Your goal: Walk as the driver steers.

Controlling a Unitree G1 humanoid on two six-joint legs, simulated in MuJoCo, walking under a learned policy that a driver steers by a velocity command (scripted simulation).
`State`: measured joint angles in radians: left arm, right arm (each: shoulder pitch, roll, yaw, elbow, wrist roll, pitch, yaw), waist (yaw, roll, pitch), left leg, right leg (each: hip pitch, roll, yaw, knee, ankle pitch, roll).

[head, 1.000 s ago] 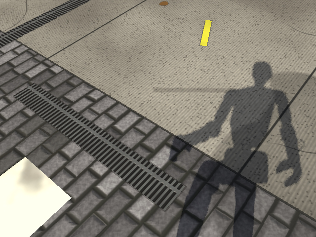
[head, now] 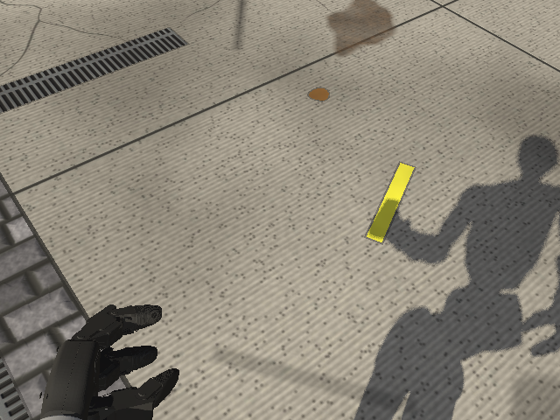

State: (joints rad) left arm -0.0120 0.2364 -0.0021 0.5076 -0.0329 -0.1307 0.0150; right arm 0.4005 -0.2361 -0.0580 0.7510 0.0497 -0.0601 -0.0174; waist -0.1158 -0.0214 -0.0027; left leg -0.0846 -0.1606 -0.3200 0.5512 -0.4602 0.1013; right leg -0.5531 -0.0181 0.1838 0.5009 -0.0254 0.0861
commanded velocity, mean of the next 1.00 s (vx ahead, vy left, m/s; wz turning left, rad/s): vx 1.00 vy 0.00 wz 0.51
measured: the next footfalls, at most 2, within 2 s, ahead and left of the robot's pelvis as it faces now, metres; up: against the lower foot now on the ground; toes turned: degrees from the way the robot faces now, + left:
right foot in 0.02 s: +0.21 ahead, -0.18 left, +0.00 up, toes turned +11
left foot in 0.50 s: +0.55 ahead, +0.16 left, +0.00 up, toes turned +34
